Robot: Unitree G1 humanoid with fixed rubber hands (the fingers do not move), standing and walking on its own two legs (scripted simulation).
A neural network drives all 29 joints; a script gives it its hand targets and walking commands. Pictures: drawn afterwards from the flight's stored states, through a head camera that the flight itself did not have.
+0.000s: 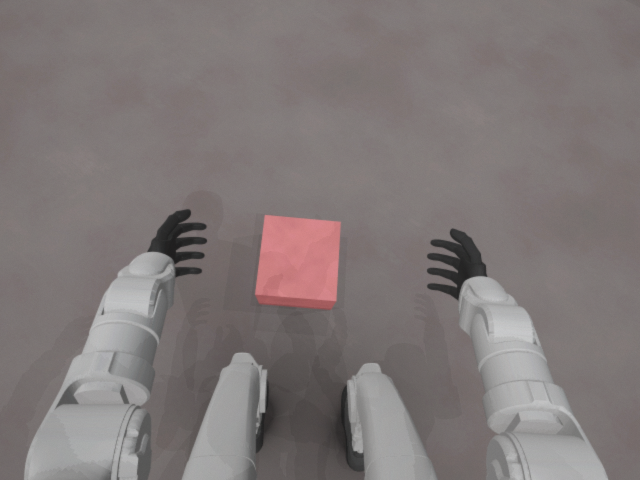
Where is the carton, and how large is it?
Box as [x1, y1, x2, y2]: [255, 215, 340, 309]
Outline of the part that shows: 265,215 255,295 259,303 330,309 335,302 340,222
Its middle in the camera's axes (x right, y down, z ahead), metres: -0.05 +0.05 +1.06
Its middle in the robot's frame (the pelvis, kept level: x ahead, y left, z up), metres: +0.51 +0.02 -0.61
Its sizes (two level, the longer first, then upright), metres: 0.211 0.200 0.141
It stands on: the floor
